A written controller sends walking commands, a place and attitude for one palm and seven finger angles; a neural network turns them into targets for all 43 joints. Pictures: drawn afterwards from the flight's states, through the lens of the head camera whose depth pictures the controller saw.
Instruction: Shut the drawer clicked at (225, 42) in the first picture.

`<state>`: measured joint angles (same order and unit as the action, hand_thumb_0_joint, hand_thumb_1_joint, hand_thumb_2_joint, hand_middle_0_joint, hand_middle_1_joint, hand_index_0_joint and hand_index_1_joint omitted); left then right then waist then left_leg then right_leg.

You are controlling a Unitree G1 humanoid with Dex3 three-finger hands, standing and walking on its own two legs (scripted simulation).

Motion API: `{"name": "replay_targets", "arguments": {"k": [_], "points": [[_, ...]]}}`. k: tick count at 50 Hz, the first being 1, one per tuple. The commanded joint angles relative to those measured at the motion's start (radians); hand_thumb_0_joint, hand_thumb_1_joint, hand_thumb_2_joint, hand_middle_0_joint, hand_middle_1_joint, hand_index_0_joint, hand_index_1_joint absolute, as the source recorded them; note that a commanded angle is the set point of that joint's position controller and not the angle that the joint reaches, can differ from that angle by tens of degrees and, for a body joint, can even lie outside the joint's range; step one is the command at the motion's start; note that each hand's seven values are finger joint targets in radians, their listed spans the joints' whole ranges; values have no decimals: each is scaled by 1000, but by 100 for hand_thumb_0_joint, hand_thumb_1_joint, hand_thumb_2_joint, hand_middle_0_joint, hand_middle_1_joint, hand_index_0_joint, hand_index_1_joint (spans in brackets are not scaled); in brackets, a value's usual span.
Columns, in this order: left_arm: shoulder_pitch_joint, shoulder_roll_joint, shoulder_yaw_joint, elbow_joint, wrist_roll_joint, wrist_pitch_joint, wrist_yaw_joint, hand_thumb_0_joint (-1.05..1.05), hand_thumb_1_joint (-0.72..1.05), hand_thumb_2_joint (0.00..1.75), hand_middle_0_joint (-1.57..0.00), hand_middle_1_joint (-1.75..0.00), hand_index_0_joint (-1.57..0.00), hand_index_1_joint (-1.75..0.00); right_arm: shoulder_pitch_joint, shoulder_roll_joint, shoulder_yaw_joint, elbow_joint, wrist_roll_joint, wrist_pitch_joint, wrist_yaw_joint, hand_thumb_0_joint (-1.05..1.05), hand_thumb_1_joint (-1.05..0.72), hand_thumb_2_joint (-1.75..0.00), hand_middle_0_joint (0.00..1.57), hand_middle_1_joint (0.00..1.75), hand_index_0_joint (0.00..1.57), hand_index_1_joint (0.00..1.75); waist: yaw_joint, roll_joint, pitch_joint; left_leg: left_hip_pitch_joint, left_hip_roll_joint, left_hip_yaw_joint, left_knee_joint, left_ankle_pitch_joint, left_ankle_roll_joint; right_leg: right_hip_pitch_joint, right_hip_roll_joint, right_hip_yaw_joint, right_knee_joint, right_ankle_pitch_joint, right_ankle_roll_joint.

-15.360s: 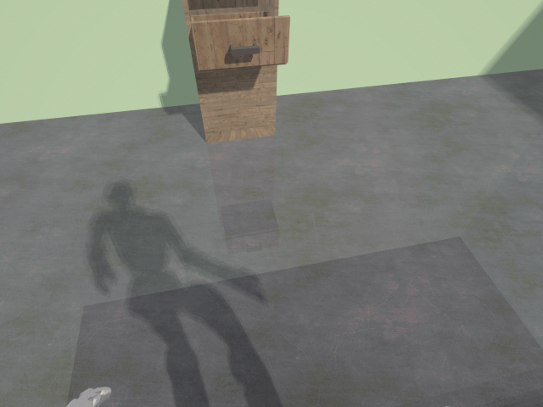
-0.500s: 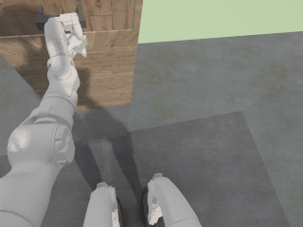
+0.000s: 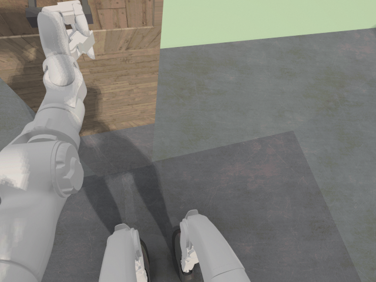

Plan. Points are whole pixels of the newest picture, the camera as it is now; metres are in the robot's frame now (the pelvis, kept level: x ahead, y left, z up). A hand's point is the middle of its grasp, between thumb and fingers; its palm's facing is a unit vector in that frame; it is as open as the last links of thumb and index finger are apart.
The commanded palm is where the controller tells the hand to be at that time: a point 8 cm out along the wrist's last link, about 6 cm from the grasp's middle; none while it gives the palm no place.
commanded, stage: pull the fist back off the drawer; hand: left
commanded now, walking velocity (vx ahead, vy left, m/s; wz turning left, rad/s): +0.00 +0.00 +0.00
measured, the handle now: (60, 7) +0.66 +0.14 +0.06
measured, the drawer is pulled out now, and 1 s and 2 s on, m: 0.00 0.00 0.00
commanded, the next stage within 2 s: draw the hand back to the body in 0.38 s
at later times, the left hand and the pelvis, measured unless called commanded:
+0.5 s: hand (87, 40) +0.58 +0.10 +0.06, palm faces +0.13 -0.99 -0.02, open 3.3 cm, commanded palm +0.53 +0.14 +0.07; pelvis +0.05 +0.00 +0.03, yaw +0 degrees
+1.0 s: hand (20, 85) +0.42 +0.16 +0.16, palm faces +0.06 -1.00 -0.04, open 3.3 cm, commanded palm +0.38 +0.21 +0.18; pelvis +0.07 +0.00 +0.10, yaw +2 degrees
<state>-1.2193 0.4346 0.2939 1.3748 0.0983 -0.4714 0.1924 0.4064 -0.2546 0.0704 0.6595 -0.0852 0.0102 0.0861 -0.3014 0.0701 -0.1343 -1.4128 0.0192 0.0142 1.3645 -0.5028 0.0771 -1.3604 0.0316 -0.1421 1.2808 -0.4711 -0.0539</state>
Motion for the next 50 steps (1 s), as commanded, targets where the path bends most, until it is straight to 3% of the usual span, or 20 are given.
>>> {"name": "replay_targets", "arguments": {"k": [1, 3, 4, 7, 11, 16, 18, 19, 22, 24, 25, 27, 29, 32, 35, 38, 42, 44, 49, 50], "points": [[-574, 168, 21, -279, -24, -62, -6, 0, 90, 90, -140, -160, -140, -160, 200, -211, -76, -32, 0, -7, -5, 0, -90, -90, 20, 30, 20, 30, -41, 142, -565, 477, 16, -174, -188, 62, -30, 204, 15, 125, -191, 21, 28], [-515, 130, 5, -266, -31, -56, -20, 0, 90, 90, -140, -160, -140, -160, 197, -207, -77, -37, 5, -2, -2, 0, -90, -90, 20, 30, 20, 30, -27, 148, -569, 497, 16, -171, -192, 89, -34, 205, 17, 121, -189, 38, 26], [-521, 154, 23, -300, -35, -62, -21, 0, 90, 90, -140, -160, -140, -160, 194, -207, -77, -39, 4, 3, -3, 0, -90, -90, 20, 30, 20, 30, -19, 154, -564, 499, 17, -166, -192, 103, -35, 215, 15, 121, -189, 44, 25], [-428, 77, -8, -357, -49, -71, -32, 0, 90, 90, -140, -160, -140, -160, 187, -195, -87, -54, 8, 11, 4, 0, -90, -90, 20, 30, 20, 30, 12, 173, -614, 586, 21, -171, -203, 185, -43, 227, 18, 110, -183, 95, 23], [-307, -9, -46, -382, -68, -66, -36, 0, 90, 90, -140, -160, -140, -160, 174, -185, -97, -58, 14, 31, 13, 0, -90, -90, 20, 30, 20, 30, 30, 131, -582, 612, 21, -154, -211, 242, -47, 257, 21, 105, -201, 133, 25], [-208, 33, 11, -419, -76, -75, -16, 0, 90, 90, -140, -160, -140, -160, 164, -174, -101, -69, 17, 55, 7, 0, -90, -90, 20, 30, 20, 30, 57, 46, -567, 549, 6, -98, -205, 313, -37, 390, 22, 125, -212, 242, 30], [-208, 0, -9, -430, -70, -92, -6, 0, 90, 90, -140, -160, -140, -160, 158, -162, -101, -71, 15, 58, 7, 0, -90, -90, 20, 30, 20, 30, 51, 39, -549, 540, 2, -89, -200, 336, -35, 404, 22, 130, -209, 281, 32], [-219, 26, 12, -451, -69, -106, -1, 0, 90, 90, -140, -160, -140, -160, 156, -162, -102, -68, 13, 59, 6, 0, -90, -90, 20, 30, 20, 30, 52, 36, -552, 531, 0, -81, -191, 354, -34, 424, 20, 137, -207, 312, 33], [-165, 33, 14, -519, -66, -145, -7, 0, 90, 90, -140, -160, -140, -160, 150, -153, -107, -79, 9, 66, 5, 0, -90, -90, 20, 30, 20, 30, 82, 70, -617, 592, -3, -74, -193, 459, -43, 479, 18, 140, -187, 431, 29], [-131, -38, -37, -515, -70, -150, -25, 0, 90, 90, -140, -160, -140, -160, 144, -144, -112, -72, 11, 72, 9, 0, -90, -90, 20, 30, 20, 30, 71, 66, -615, 637, 1, -73, -187, 512, -47, 466, 18, 133, -192, 475, 32], [-44, -11, -9, -572, -76, -147, -36, 0, 90, 90, -140, -160, -140, -160, 143, -149, -118, -91, 14, 76, 12, 0, -90, -90, 20, 30, 20, 30, 115, 89, -670, 666, -2, -65, -200, 542, -50, 519, 18, 136, -194, 501, 29], [124, -14, -17, -664, -101, -114, -61, 0, 90, 90, -140, -160, -140, -160, 128, -151, -123, -132, 33, 86, 13, 0, -90, -90, 20, 30, 20, 30, 162, 96, -751, 748, -4, -54, -241, 631, -54, 625, 19, 140, -219, 592, 25], [261, -22, -26, -804, -139, -64, -84, 0, 90, 90, -140, -160, -140, -160, 109, -143, -125, -167, 54, 93, 9, 0, -90, -90, 20, 30, 20, 30, 196, 78, -771, 796, -5, -38, -287, 700, -54, 744, 15, 143, -261, 696, 30], [431, -85, -81, -933, -200, 20, -118, 0, 90, 90, -140, -160, -140, -160, 78, -136, -122, -201, 88, 86, -6, 0, -90, -90, 20, 30, 20, 30, 194, -34, -665, 775, -8, -23, -357, 672, -39, 871, 11, 143, -329, 775, 38], [496, -101, -105, -1064, -235, 45, -129, 0, 90, 90, -140, -160, -140, -160, 45, -132, -120, -206, 107, 62, -32, 0, -90, -90, 20, 30, 20, 30, 189, -110, -528, 753, -15, -8, -411, 557, -30, 925, 5, 148, -389, 767, 51], [548, -143, -163, -1149, -242, 23, -139, 0, 90, 90, -140, -160, -140, -160, 9, -123, -115, -192, 112, 30, -47, 0, -90, -90, 20, 30, 20, 30, 190, -30, -433, 849, -13, -16, -448, 541, -34, 857, 7, 135, -423, 642, 43], [681, -155, -195, -1099, -236, 48, -180, 0, 90, 90, -140, -160, -140, -160, -30, -129, -110, -193, 118, 13, -57, 0, -90, -90, 20, 30, 20, 30, 202, -19, -278, 869, -12, -24, -493, 511, -38, 819, 5, 126, -466, 546, 34], [723, -145, -200, -1122, -242, 84, -210, 0, 90, 90, -140, -160, -140, -160, -56, -131, -108, -209, 125, 11, -61, 0, -90, -90, 20, 30, 20, 30, 217, 17, -290, 913, -9, -31, -514, 536, -46, 832, 1, 120, -474, 536, 31], [828, -100, -143, -1324, -303, 134, -234, 0, 90, 90, -140, -160, -140, -160, -142, -123, -98, -274, 140, -18, -84, 0, -90, -90, 20, 30, 20, 30, 267, -28, -328, 992, -9, -38, -583, 534, -48, 951, -3, 112, -519, 533, 30], [907, 7, -184, -1392, -191, 187, -181, 0, 90, 90, -140, -160, -140, -160, -197, -106, -98, -290, 142, 16, -101, 0, -90, -90, 20, 30, 20, 30, 294, -30, -361, 1055, -1, -29, -646, 500, -43, 1036, -34, 166, -578, 499, 24]]}}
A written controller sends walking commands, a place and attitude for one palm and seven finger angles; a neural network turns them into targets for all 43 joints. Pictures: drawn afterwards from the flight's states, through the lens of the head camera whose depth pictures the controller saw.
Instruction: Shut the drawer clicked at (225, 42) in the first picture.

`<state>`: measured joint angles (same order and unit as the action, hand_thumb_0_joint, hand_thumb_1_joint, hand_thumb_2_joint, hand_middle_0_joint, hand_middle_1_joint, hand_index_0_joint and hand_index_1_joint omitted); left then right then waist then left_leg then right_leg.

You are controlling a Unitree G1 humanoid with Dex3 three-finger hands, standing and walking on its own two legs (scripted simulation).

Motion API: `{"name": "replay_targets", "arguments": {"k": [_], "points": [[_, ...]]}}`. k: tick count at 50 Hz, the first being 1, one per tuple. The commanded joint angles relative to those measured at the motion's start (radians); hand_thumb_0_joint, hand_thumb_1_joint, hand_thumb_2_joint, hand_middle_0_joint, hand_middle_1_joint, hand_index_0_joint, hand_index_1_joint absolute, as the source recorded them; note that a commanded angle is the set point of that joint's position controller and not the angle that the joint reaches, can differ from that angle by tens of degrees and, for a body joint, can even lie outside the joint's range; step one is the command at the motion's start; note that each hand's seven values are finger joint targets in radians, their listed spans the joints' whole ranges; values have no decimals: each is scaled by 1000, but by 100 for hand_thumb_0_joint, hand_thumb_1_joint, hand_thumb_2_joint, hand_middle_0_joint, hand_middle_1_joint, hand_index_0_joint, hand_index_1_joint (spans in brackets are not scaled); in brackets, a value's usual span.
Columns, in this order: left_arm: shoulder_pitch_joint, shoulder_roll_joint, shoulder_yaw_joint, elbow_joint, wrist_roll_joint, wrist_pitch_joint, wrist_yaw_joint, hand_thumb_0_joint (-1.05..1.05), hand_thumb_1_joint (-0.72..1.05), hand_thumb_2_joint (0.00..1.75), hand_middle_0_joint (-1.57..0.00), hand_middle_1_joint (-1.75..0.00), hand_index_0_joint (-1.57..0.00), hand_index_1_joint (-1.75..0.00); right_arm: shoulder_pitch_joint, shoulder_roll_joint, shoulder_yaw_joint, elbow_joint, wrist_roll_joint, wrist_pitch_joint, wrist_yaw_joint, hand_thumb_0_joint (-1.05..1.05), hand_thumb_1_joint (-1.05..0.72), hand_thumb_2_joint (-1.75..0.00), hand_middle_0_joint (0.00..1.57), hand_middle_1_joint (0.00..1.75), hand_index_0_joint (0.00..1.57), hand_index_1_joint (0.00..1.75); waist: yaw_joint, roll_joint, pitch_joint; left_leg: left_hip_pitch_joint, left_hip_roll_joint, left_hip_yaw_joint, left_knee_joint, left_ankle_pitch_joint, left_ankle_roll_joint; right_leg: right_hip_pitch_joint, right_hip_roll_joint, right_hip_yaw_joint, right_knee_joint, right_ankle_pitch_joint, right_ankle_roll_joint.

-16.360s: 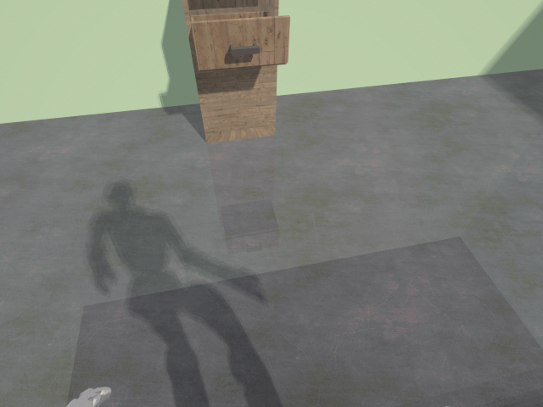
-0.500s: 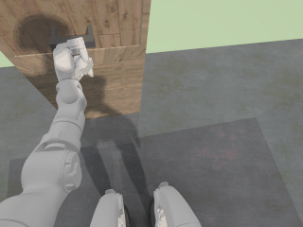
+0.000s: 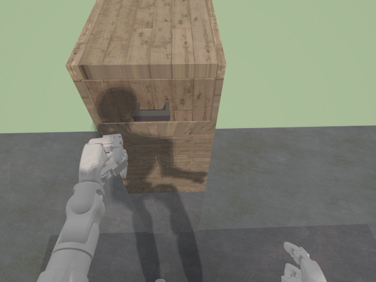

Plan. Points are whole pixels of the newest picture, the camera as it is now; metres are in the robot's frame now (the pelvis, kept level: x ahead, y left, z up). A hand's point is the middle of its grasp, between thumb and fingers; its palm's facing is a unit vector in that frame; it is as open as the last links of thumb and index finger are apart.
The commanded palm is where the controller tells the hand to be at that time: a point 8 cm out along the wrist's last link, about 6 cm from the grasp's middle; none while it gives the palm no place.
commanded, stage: draw the hand back to the body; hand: left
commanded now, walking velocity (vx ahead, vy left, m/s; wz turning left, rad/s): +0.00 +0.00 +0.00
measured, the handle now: (152, 110) +0.59 +0.13 -0.04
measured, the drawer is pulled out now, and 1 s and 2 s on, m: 0.00 0.00 0.00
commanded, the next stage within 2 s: step back with the hand held close in 0.86 s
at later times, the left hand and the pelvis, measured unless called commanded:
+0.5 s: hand (34, 200) +0.22 +0.22 +0.17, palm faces +0.26 -0.91 -0.31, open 3.3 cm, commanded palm +0.18 +0.27 +0.19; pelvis +0.00 +0.01 +0.05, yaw +0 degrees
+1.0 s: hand out of the picture +0.18 +0.24 +0.20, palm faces +0.38 -0.84 -0.38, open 3.3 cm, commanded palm +0.13 +0.28 +0.22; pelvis +0.00 +0.00 +0.05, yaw +0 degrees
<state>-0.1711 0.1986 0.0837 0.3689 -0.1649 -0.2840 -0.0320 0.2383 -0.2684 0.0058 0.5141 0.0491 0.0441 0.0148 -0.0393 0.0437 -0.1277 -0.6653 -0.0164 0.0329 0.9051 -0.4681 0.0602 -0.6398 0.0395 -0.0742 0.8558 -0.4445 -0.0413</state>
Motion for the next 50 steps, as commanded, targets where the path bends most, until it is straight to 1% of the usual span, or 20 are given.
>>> {"name": "replay_targets", "arguments": {"k": [1, 2, 4, 6, 7, 11, 13, 14, 16, 20, 23, 27, 29, 32, 34, 38, 41, 46, 49, 50], "points": [[-115, 218, 23, -450, 73, 32, 73, 0, 90, 90, -140, -160, -140, -160, -49, -78, -24, -174, 10, -10, -44, 0, -90, -90, 20, 30, 20, 30, 21, -25, -310, 301, 34, -43, -217, 424, -22, 337, -46, 95, -188, 457, 14], [-88, 235, 39, -479, 69, 55, 87, 0, 90, 90, -140, -160, -140, -160, -64, -82, -20, -183, 10, -14, -56, 0, -90, -90, 20, 30, 20, 30, 27, -44, -277, 284, 33, -46, -235, 386, -20, 348, -47, 97, -207, 429, 13], [-71, 208, 4, -478, 82, 97, 109, 0, 90, 90, -140, -160, -140, -160, -104, -80, -3, -177, 13, -8, -72, 0, -90, -90, 20, 30, 20, 30, 18, -12, -151, 313, 41, -58, -292, 328, -20, 308, -45, 89, -255, 345, 9], [-38, 232, 36, -480, 87, 128, 130, 0, 90, 90, -140, -160, -140, -160, -122, -79, 3, -165, 9, -11, -86, 0, -90, -90, 20, 30, 20, 30, 22, -38, -74, 335, 46, -65, -336, 282, -16, 321, -45, 87, -305, 296, 7], [-27, 248, 47, -500, 87, 137, 133, 0, 90, 90, -140, -160, -140, -160, -135, -82, 5, -163, 10, -14, -93, 0, -90, -90, 20, 30, 20, 30, 28, -53, -65, 347, 44, -64, -352, 270, -13, 343, -43, 92, -331, 278, 7], [93, 219, 40, -591, 90, 166, 133, 0, 90, 90, -140, -160, -140, -160, -156, -72, 17, -155, 3, -38, -99, 0, -90, -90, 20, 30, 20, 30, 45, -1, -56, 469, 48, -72, -420, 316, -18, 401, -42, 80, -381, 306, 2], [156, 217, 46, -621, 86, 180, 129, 0, 90, 90, -140, -160, -140, -160, -167, -73, 22, -148, -2, -48, -99, 0, -90, -90, 20, 30, 20, 30, 51, -16, -23, 497, 51, -77, -452, 315, -17, 422, -38, 79, -415, 301, 3], [160, 221, 48, -677, 89, 179, 129, 0, 90, 90, -140, -160, -140, -160, -171, -73, 23, -147, -5, -58, -97, 0, -90, -90, 20, 30, 20, 30, 53, 18, -22, 517, 50, -80, -466, 333, -19, 437, -39, 78, -424, 315, -1], [226, 230, 70, -737, 89, 181, 131, 0, 90, 90, -140, -160, -140, -160, -173, -74, 23, -141, -12, -75, -95, 0, -90, -90, 20, 30, 20, 30, 61, 13, -13, 549, 58, -89, -491, 370, -23, 461, -38, 71, -439, 337, -2], [331, 259, 131, -829, 87, 184, 131, 0, 90, 90, -140, -160, -140, -160, -179, -73, 20, -126, -23, -98, -89, 0, -90, -90, 20, 30, 20, 30, 71, -15, 26, 573, 64, -94, -525, 410, -26, 496, -34, 69, -473, 360, -2], [398, 289, 187, -910, 86, 180, 134, 0, 90, 90, -140, -160, -140, -160, -181, -71, 16, -116, -30, -116, -85, 0, -90, -90, 20, 30, 20, 30, 82, 19, 39, 580, 61, -88, -536, 437, -29, 525, -37, 73, -488, 377, -5], [522, 302, 241, -972, 82, 174, 134, 0, 90, 90, -140, -160, -140, -160, -177, -74, 8, -101, -36, -137, -76, 0, -90, -90, 20, 30, 20, 30, 92, 9, 64, 572, 64, -89, -539, 455, -32, 543, -32, 74, -499, 387, -6], [553, 300, 255, -1028, 80, 165, 133, 0, 90, 90, -140, -160, -140, -160, -172, -72, 4, -102, -33, -147, -70, 0, -90, -90, 20, 30, 20, 30, 90, 42, 58, 581, 67, -88, -536, 477, -35, 545, -36, 78, -495, 396, -5], [619, 324, 303, -1059, 79, 159, 136, 0, 90, 90, -140, -160, -140, -160, -174, -75, -4, -97, -33, -163, -69, 0, -90, -90, 20, 30, 20, 30, 98, 38, 71, 574, 68, -86, -533, 467, -37, 544, -32, 79, -501, 393, -6], [642, 337, 331, -1101, 76, 148, 140, 0, 90, 90, -140, -160, -140, -160, -175, -71, -6, -99, -29, -173, -69, 0, -90, -90, 20, 30, 20, 30, 100, 48, 82, 566, 71, -89, -537, 439, -40, 536, -33, 79, -497, 372, -5], [628, 261, 266, -1007, 80, 153, 138, 0, 90, 90, -140, -160, -140, -160, -163, -81, -12, -80, -30, -177, -72, 0, -90, -90, 20, 30, 20, 30, 78, -33, 169, 540, 70, -88, -543, 360, -28, 481, -35, 77, -513, 315, 0], [606, 284, 285, -1018, 87, 141, 146, 0, 90, 90, -140, -160, -140, -160, -158, -82, -17, -77, -32, -182, -78, 0, -90, -90, 20, 30, 20, 30, 84, -36, 136, 544, 63, -86, -541, 339, -22, 492, -40, 80, -509, 299, 1], [609, 321, 312, -1088, 91, 126, 158, 0, 90, 90, -140, -160, -140, -160, -163, -70, -11, -79, -36, -207, -84, 0, -90, -90, 20, 30, 20, 30, 102, 34, 59, 566, 54, -80, -530, 390, -24, 542, -45, 88, -493, 349, -5], [621, 318, 313, -1094, 90, 130, 160, 0, 90, 90, -140, -160, -140, -160, -166, -66, -8, -73, -37, -218, -83, 0, -90, -90, 20, 30, 20, 30, 103, 62, 73, 563, 55, -79, -529, 418, -29, 545, -45, 92, -493, 372, -7], [451, 473, 478, -1188, 91, 68, 169, 0, 90, 90, -140, -160, -140, -160, -163, -93, -16, -105, -38, -198, -82, 0, -90, -90, 20, 30, 20, 30, 55, 28, 170, 472, 69, -100, -518, 297, 1, 463, -98, 244, -550, 410, -7]]}}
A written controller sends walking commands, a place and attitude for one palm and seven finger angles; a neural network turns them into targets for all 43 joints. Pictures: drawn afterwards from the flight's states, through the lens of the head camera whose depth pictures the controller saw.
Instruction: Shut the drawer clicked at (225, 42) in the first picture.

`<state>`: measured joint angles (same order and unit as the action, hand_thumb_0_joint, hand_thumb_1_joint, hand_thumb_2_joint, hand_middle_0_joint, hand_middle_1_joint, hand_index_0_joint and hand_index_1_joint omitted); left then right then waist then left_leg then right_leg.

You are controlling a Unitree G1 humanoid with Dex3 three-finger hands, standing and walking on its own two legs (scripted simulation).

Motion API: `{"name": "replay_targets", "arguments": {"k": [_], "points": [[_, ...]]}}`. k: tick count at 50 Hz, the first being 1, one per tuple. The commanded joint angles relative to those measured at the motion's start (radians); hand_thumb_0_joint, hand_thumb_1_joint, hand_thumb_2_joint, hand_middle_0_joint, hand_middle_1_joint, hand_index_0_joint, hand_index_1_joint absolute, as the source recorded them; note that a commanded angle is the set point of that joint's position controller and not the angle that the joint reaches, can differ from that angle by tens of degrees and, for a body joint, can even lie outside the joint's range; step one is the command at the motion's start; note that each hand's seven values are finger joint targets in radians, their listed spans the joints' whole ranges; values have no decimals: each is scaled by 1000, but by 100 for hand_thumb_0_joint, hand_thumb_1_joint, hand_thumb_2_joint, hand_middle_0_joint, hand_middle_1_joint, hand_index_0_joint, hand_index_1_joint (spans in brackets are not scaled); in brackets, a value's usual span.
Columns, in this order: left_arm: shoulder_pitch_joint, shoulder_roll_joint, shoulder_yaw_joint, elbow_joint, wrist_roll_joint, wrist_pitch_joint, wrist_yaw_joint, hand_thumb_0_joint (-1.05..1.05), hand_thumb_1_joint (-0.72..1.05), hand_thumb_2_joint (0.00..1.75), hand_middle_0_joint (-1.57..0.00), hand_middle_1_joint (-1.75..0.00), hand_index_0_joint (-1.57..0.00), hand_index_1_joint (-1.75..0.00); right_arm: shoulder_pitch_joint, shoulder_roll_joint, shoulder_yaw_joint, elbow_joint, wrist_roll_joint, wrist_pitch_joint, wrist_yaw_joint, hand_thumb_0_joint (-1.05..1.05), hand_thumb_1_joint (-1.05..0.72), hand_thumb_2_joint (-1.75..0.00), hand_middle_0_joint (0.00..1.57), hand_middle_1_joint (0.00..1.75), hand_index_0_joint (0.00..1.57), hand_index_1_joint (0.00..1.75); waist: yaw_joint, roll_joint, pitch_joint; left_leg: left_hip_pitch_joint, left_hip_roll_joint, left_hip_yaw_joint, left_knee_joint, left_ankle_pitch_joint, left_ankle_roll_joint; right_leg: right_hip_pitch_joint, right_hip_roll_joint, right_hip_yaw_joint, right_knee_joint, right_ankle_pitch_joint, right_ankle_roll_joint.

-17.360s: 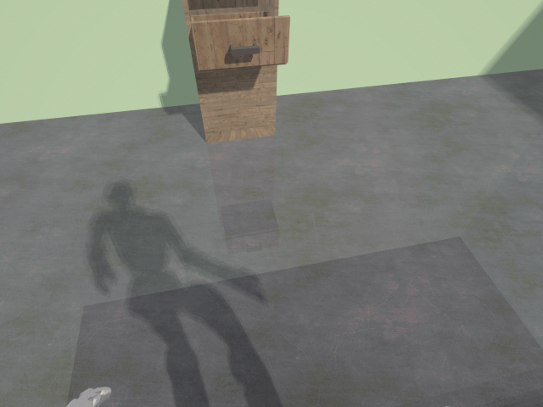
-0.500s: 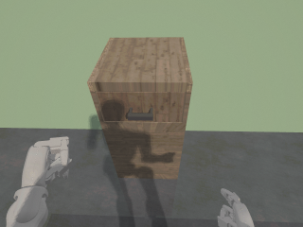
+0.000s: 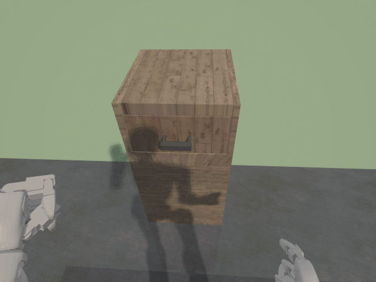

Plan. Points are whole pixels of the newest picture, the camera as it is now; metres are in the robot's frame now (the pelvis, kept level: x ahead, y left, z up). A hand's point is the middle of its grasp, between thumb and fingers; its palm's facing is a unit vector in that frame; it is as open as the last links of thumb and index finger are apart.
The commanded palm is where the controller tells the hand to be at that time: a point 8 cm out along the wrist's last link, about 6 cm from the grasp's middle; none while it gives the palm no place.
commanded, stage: step back with the hand held close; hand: left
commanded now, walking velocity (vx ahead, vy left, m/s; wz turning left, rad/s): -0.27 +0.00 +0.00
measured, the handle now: (176, 141) +0.59 +0.12 -0.08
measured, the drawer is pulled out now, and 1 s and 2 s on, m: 0.00 0.00 0.00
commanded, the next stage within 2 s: stop stepping back and stand still in 1.40 s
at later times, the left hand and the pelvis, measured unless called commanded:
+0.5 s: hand (37, 220) +0.15 +0.25 +0.16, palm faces +0.31 -0.80 -0.52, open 3.3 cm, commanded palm +0.10 +0.29 +0.18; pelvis -0.04 +0.01 +0.00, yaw -1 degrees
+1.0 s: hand (5, 261) +0.10 +0.27 +0.15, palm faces +0.32 -0.78 -0.53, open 3.3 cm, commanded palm +0.03 +0.30 +0.18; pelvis -0.11 +0.02 -0.01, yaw -1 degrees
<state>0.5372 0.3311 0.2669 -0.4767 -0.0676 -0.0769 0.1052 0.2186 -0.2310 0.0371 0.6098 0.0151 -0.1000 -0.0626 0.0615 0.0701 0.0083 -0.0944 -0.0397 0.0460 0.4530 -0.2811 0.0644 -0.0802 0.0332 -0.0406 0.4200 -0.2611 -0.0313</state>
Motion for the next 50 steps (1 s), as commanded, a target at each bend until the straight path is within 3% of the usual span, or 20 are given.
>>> {"name": "replay_targets", "arguments": {"k": [1, 2, 3, 4, 7, 11, 12, 14, 19, 22, 27, 31, 34, 37, 38, 41, 44, 47, 48, 50], "points": [[-150, 267, 253, -218, -3, -151, 26, 0, 90, 90, -140, -160, -140, -160, -132, -113, -50, -164, -11, -42, -7, 0, -90, -90, 20, 30, 20, 30, -54, -50, 54, -86, 85, -113, -41, 95, -3, -136, -121, 227, -136, 228, -26], [-131, 261, 245, -203, 0, -157, 22, 0, 90, 90, -140, -160, -140, -160, -138, -113, -55, -170, -13, -35, -5, 0, -90, -90, 20, 30, 20, 30, -53, -84, 71, -86, 80, -118, -36, 109, -5, -155, -127, 234, -153, 246, -28], [-52, 200, 208, -129, 2, -152, 15, 0, 90, 90, -140, -160, -140, -160, -127, -114, -61, -159, -14, -23, -2, 0, -90, -90, 20, 30, 20, 30, -60, -98, 52, -67, 88, -112, -34, 142, -8, -154, -129, 223, -140, 264, -25], [-24, 164, 170, -127, 5, -155, 8, 0, 90, 90, -140, -160, -140, -160, -126, -121, -65, -162, -16, -12, 4, 0, -90, -90, 20, 30, 20, 30, -63, -73, 24, -61, 94, -109, -43, 177, -8, -138, -126, 205, -121, 290, -17], [56, 139, 149, -115, 4, -162, 2, 0, 90, 90, -140, -160, -140, -160, -137, -126, -80, -173, -13, 10, 6, 0, -90, -90, 20, 30, 20, 30, -55, -40, -66, -58, 107, -101, -65, 292, -4, -81, -110, 145, -63, 357, 6], [117, 204, 210, -201, 3, -174, 12, 0, 90, 90, -140, -160, -140, -160, -147, -118, -93, -204, -4, 38, 6, 0, -90, -90, 20, 30, 20, 30, -45, -89, -178, -83, 119, -100, -55, 367, -2, -16, -105, 128, -11, 422, 16], [112, 242, 239, -246, 2, -179, 18, 0, 90, 90, -140, -160, -140, -160, -152, -123, -94, -213, -5, 40, 2, 0, -90, -90, 20, 30, 20, 30, -38, -74, -212, -101, 118, -101, -50, 387, -5, 16, -108, 124, 6, 454, 14], [133, 250, 248, -288, 1, -184, 23, 0, 90, 90, -140, -160, -140, -160, -143, -118, -95, -227, -1, 43, -2, 0, -90, -90, 20, 30, 20, 30, -39, -61, -236, -114, 118, -104, -34, 421, -7, 26, -108, 131, 36, 497, 13], [137, 246, 244, -298, 5, -179, 30, 0, 90, 90, -140, -160, -140, -160, -130, -119, -98, -227, -4, 42, -16, 0, -90, -90, 20, 30, 20, 30, -44, 27, -199, -135, 144, -125, -57, 461, -2, -28, -71, 107, 87, 399, 27], [119, 214, 222, -253, 7, -176, 27, 0, 90, 90, -140, -160, -140, -160, -132, -125, -104, -218, -10, 36, -20, 0, -90, -90, 20, 30, 20, 30, -49, 15, -127, -223, 161, -146, -100, 310, 13, -46, -58, 113, 94, 286, 30], [60, 197, 200, -218, 24, -182, 29, 0, 90, 90, -140, -160, -140, -160, -128, -134, -107, -217, -7, 31, -17, 0, -90, -90, 20, 30, 20, 30, -70, -73, -31, -416, 144, -170, -130, -114, 34, -34, -70, 177, 41, 143, 20], [49, 208, 197, -243, 32, -203, 39, 0, 90, 90, -140, -160, -140, -160, -112, -127, -106, -217, -9, 25, -8, 0, -90, -90, 20, 30, 20, 30, -80, -148, -13, -355, 100, -155, -50, -196, 23, -178, -114, 229, -100, -90, -3], [55, 224, 207, -315, 40, -225, 49, 0, 90, 90, -140, -160, -140, -160, -106, -136, -100, -225, -15, 12, -11, 0, -90, -90, 20, 30, 20, 30, -81, -39, -51, -363, 140, -204, -130, -218, 33, -139, -72, 162, -31, -62, 14], [48, 235, 238, -360, 69, -234, 54, 0, 90, 90, -140, -160, -140, -160, -127, -145, -99, -241, -20, -9, -24, 0, -90, -90, 20, 30, 20, 30, -59, 167, -87, -613, 265, -345, -339, -448, 79, 117, 31, 83, 272, 77, 50], [45, 240, 248, -361, 77, -232, 55, 0, 90, 90, -140, -160, -140, -160, -121, -136, -97, -241, -23, -13, -26, 0, -90, -90, 20, 30, 20, 30, -55, 172, -80, -648, 282, -350, -350, -463, 84, 132, 39, 83, 331, 77, 52], [76, 248, 278, -329, 76, -235, 52, 0, 90, 90, -140, -160, -140, -160, -107, -131, -111, -235, -27, -29, -23, 0, -90, -90, 20, 30, 20, 30, -57, 64, -70, -624, 285, -329, -285, -333, 99, 101, 49, 102, 339, 9, 48], [133, 220, 263, -287, 43, -245, 37, 0, 90, 90, -140, -160, -140, -160, -96, -130, -113, -200, -24, -39, -19, 0, -90, -90, 20, 30, 20, 30, -64, -28, -80, -408, 243, -273, -181, -53, 73, -34, 29, 110, 166, 45, 34], [101, 208, 231, -312, 30, -271, 23, 0, 90, 90, -140, -160, -140, -160, -89, -134, -113, -152, -34, -52, -8, 0, -90, -90, 20, 30, 20, 30, -63, 35, -182, -138, 234, -232, -121, 366, 46, -138, 21, 100, 121, 82, 34], [80, 216, 222, -335, 27, -279, 21, 0, 90, 90, -140, -160, -140, -160, -90, -132, -112, -138, -36, -56, -4, 0, -90, -90, 20, 30, 20, 30, -58, 57, -238, -20, 242, -216, -97, 546, 40, -187, 22, 95, 128, 35, 39], [76, 232, 222, -381, 20, -277, 22, 0, 90, 90, -140, -160, -140, -160, -85, -131, -116, -138, -42, -62, 6, 0, -90, -90, 20, 30, 20, 30, -54, 111, -333, 141, 267, -206, -75, 725, 33, -249, 21, 96, 161, -83, 48]]}}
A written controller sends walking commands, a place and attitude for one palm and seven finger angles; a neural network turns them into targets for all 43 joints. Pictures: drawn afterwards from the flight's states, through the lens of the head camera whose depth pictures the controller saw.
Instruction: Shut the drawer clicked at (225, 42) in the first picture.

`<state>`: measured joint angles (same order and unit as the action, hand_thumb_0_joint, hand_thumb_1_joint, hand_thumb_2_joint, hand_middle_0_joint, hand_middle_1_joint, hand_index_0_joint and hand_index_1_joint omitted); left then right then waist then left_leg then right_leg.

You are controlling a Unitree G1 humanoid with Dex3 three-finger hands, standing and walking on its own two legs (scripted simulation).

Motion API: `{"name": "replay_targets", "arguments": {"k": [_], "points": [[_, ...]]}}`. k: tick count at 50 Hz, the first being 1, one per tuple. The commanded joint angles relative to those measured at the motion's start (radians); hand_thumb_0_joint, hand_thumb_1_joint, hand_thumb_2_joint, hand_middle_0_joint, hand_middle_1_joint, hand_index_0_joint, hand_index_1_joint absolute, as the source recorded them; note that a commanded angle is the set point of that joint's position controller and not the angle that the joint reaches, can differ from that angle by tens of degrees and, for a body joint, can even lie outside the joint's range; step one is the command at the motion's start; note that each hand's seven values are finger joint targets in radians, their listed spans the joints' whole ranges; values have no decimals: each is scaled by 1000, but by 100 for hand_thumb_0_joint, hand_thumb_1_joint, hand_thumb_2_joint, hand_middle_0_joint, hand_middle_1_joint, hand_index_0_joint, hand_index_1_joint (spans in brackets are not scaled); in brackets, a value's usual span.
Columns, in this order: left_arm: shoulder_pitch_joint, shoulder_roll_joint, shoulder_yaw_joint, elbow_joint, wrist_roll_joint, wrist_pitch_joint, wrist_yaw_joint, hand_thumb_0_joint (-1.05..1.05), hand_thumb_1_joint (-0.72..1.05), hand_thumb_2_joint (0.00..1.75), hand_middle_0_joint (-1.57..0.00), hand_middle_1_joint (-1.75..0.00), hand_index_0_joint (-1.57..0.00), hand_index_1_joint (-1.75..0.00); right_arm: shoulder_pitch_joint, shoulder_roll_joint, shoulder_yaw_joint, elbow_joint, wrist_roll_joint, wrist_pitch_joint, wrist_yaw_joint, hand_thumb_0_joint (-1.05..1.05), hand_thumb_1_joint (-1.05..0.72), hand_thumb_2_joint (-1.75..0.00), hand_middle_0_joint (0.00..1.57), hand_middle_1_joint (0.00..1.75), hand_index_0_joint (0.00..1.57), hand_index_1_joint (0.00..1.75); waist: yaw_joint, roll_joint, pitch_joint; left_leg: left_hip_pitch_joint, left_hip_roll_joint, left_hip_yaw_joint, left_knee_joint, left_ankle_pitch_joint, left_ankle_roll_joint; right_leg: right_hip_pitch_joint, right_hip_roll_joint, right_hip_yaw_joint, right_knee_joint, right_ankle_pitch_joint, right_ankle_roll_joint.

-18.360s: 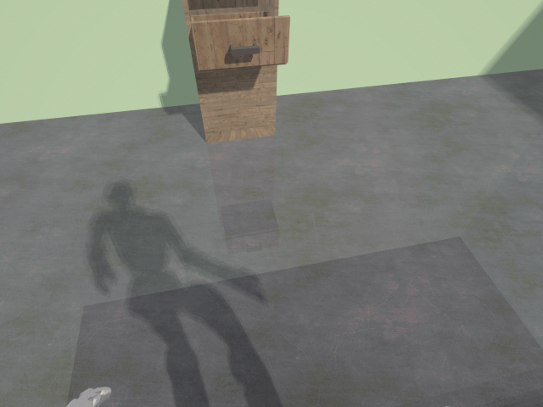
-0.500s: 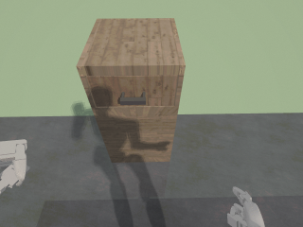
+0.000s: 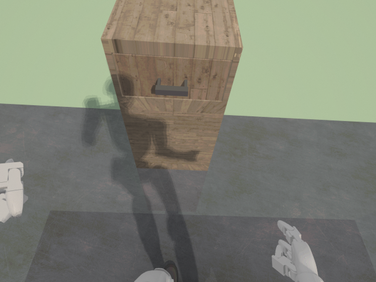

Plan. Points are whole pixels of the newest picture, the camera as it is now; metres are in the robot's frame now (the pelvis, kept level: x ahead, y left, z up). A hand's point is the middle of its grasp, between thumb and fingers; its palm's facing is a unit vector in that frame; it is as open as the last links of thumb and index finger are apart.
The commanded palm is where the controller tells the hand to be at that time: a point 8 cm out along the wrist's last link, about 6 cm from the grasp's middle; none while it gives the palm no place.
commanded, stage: step back with the hand held close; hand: left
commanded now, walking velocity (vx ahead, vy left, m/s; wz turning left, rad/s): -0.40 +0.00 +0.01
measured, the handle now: (172, 86) +0.70 +0.11 -0.08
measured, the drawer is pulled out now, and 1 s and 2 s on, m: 0.00 0.00 0.00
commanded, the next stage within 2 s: stop stepping back and stand still in 0.40 s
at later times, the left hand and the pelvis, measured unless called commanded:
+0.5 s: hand out of the picture +0.07 +0.22 +0.15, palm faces +0.30 -0.84 -0.46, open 3.3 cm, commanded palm -0.01 +0.27 +0.18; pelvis -0.14 -0.01 +0.00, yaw +0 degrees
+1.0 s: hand out of the picture -0.06 +0.21 +0.18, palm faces +0.35 -0.84 -0.41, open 3.3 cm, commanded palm -0.12 +0.26 +0.18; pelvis -0.25 -0.02 +0.01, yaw +0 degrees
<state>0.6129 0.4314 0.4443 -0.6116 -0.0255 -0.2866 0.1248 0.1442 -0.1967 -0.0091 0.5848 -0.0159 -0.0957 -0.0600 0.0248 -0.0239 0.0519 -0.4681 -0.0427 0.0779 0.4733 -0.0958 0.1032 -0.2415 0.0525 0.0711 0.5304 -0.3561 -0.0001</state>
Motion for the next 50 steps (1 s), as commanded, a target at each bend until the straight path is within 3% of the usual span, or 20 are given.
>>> {"name": "replay_targets", "arguments": {"k": [1, 7, 9, 10, 13, 17, 19, 20, 22, 26, 29, 30, 31, 32, 36, 40, 42, 43, 44, 50], "points": [[23, 146, 56, -265, -26, -62, 5, 0, 90, 90, -140, -160, -140, -160, -8, -165, -71, -118, -10, -70, 10, 0, -90, -90, 20, 30, 20, 30, -13, 194, -416, 551, 280, -236, -87, 564, -3, -93, 1, -18, 65, -25, 19], [160, 237, 194, -291, -63, -18, 8, 0, 90, 90, -140, -160, -140, -160, -99, -160, -55, -206, 8, -24, 20, 0, -90, -90, 20, 30, 20, 30, 10, 37, -281, 55, 222, -170, -83, -173, -25, 120, -75, 21, -69, 139, -17], [119, 211, 167, -222, -70, -21, 8, 0, 90, 90, -140, -160, -140, -160, -73, -125, -70, -195, 35, 9, 18, 0, -90, -90, 20, 30, 20, 30, -23, -224, -152, 93, 9, -64, 379, -315, -122, -234, -375, 399, -401, -98, -145], [90, 179, 140, -163, -74, -9, 21, 0, 90, 90, -140, -160, -140, -160, -83, -129, -86, -153, 30, 16, 22, 0, -90, -90, 20, 30, 20, 30, -17, -187, -91, 55, -1, -122, 629, -362, -125, -309, -434, 378, -420, -21, -190], [66, 131, 103, -54, -50, 4, 21, 0, 90, 90, -140, -160, -140, -160, -80, -75, -54, -145, 21, 32, 6, 0, -90, -90, 20, 30, 20, 30, -44, -81, -117, -19, 53, -112, 527, -334, -126, -117, -315, 138, -220, 516, -160], [-44, 95, -11, -82, -14, 14, 30, 0, 90, 90, -140, -160, -140, -160, -107, -102, -36, -129, 17, 28, -33, 0, -90, -90, 20, 30, 20, 30, -49, -56, -75, 88, 26, -39, 94, -240, -108, -27, -218, 56, -99, 723, -77], [-74, 117, -19, -153, -9, 2, 26, 0, 90, 90, -140, -160, -140, -160, -64, -131, -44, -115, 20, 16, -41, 0, -90, -90, 20, 30, 20, 30, -46, 12, -142, 203, 85, -66, -136, 64, -80, 21, -137, -2, -2, 618, 1], [-87, 140, -6, -219, -5, -12, 25, 0, 90, 90, -140, -160, -140, -160, -49, -158, -57, -127, 19, 5, -39, 0, -90, -90, 20, 30, 20, 30, -29, 134, -199, 254, 228, -225, -134, 288, -20, -30, -68, -26, 96, 372, 42], [-22, 180, 40, -265, -5, -30, 28, 0, 90, 90, -140, -160, -140, -160, 8, -145, -74, -132, 21, -33, -18, 0, -90, -90, 20, 30, 20, 30, -20, 160, -291, 407, 359, -297, -94, 484, 56, -186, -34, -4, 278, -84, 59], [57, 192, 117, -361, -29, -7, 33, 0, 90, 90, -140, -160, -140, -160, -4, -138, -64, -132, 4, -86, 3, 0, -90, -90, 20, 30, 20, 30, -8, 298, -272, 192, 354, -246, -101, 352, 69, -67, -53, -7, 325, -115, 22], [131, 156, 114, -285, -25, 10, 35, 0, 90, 90, -140, -160, -140, -160, -21, -129, -56, -157, 29, -80, 12, 0, -90, -90, 20, 30, 20, 30, -9, 171, -182, -6, 223, -142, -44, -293, -28, 146, -66, -48, -16, 46, 31], [127, 164, 116, -227, -19, 17, 34, 0, 90, 90, -140, -160, -140, -160, -16, -118, -56, -163, 32, -66, 10, 0, -90, -90, 20, 30, 20, 30, -22, 10, -110, -60, 112, -64, 64, -455, -81, 87, -119, 39, -184, -89, 5], [109, 178, 120, -171, -20, 24, 33, 0, 90, 90, -140, -160, -140, -160, -31, -116, -62, -172, 30, -48, 6, 0, -90, -90, 20, 30, 20, 30, -25, -210, -53, -32, 15, -40, 346, -435, -120, -135, -284, 368, -409, -417, -84], [49, 163, 113, -108, -30, 35, 38, 0, 90, 90, -140, -160, -140, -160, -35, -123, -61, -149, 20, -41, 4, 0, -90, -90, 20, 30, 20, 30, -24, -231, 10, -34, 32, -83, 514, -375, -122, -250, -405, 471, -479, -458, -155], [-52, 100, 35, 22, -15, 50, 36, 0, 90, 90, -140, -160, -140, -160, -6, -110, -46, -105, 22, -29, -27, 0, -90, -90, 20, 30, 20, 30, -62, -200, -53, 186, 69, -63, 422, -277, -94, -335, -275, 124, -346, -400, -99], [-116, 82, -27, -108, 3, 39, 47, 0, 90, 90, -140, -160, -140, -160, 14, -129, -29, -105, 10, -64, -46, 0, -90, -90, 20, 30, 20, 30, -66, -53, -64, 279, 58, -14, -19, -345, -45, -205, -199, 7, -142, -322, -64], [-185, 89, -42, -260, 18, 18, 54, 0, 90, 90, -140, -160, -140, -160, 26, -161, -32, -133, 10, -92, -43, 0, -90, -90, 20, 30, 20, 30, -70, 336, -56, 327, 320, -477, -297, -603, 77, -336, -25, -132, 375, -157, 14], [-193, 125, -13, -301, 41, 13, 57, 0, 90, 90, -140, -160, -140, -160, 18, -137, -24, -132, 1, -103, -37, 0, -90, -90, 20, 30, 20, 30, -65, 324, -33, 234, 382, -548, -337, -578, 137, -360, -22, -72, 603, -134, 15], [-166, 162, 35, -292, 45, 9, 52, 0, 90, 90, -140, -160, -140, -160, 9, -128, -34, -123, -1, -113, -25, 0, -90, -90, 20, 30, 20, 30, -42, 222, -55, 196, 369, -480, -313, -491, 143, -338, -42, -54, 701, -91, 16], [30, 138, 70, -174, 16, 15, 58, 0, 90, 90, -140, -160, -140, -160, 4, -122, -36, -118, 6, -89, -4, 0, -90, -90, 20, 30, 20, 30, -16, 309, -13, -128, 269, -217, -296, -610, 12, 72, -51, -173, 248, -87, -30]]}}
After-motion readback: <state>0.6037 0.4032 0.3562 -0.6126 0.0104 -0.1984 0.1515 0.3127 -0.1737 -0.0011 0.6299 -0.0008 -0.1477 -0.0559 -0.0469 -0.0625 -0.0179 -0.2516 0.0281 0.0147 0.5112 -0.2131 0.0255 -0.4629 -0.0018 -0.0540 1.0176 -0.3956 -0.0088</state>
